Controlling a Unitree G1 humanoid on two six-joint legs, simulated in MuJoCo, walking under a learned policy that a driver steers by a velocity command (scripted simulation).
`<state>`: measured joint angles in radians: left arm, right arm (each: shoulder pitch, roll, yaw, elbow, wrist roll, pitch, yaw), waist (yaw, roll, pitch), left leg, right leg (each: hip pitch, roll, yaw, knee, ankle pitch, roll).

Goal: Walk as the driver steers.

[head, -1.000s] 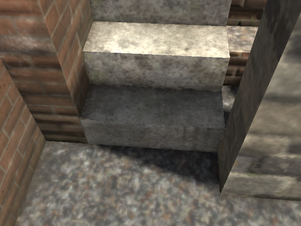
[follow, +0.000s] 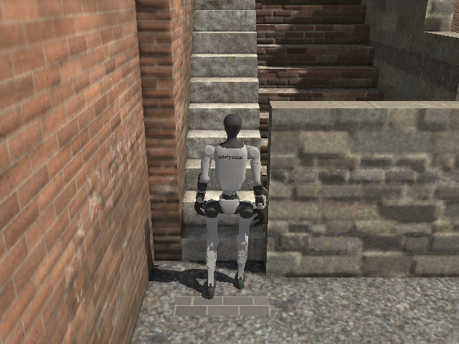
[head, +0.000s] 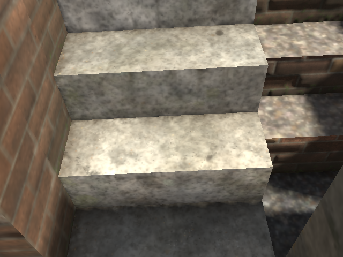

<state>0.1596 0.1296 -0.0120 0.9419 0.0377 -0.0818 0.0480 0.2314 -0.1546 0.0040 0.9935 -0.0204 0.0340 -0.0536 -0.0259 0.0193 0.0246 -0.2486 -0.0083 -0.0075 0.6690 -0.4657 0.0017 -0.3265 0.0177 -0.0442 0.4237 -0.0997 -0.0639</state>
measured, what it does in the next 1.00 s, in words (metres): steps on the spot: left foot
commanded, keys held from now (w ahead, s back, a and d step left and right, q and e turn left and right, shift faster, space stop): no key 1.00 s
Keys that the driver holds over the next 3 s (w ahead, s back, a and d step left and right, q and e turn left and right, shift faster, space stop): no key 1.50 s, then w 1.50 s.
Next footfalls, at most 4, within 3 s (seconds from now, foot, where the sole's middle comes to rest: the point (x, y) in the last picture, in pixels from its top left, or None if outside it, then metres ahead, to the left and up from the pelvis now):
0.06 left None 0.03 0.13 -0.78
2.06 left None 0.12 0.14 -0.78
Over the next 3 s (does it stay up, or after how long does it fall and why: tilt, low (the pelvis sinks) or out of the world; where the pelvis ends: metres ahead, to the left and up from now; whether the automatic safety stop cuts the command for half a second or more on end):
stays up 0.10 0.05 0.01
